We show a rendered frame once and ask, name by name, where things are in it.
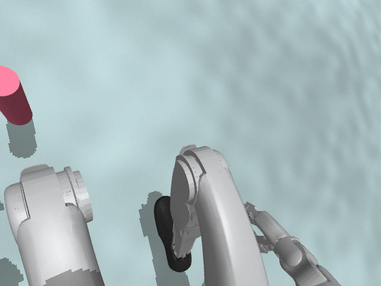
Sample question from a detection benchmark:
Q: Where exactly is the right robot arm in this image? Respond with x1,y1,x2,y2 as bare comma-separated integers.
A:
273,236,341,286

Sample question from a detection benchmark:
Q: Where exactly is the right robot hand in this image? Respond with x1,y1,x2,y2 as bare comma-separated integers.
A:
244,202,290,253

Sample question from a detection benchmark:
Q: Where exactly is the right robot foot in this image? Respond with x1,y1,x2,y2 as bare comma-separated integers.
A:
154,196,192,272

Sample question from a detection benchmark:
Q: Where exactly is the can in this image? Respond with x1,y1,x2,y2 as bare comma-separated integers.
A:
0,66,33,125

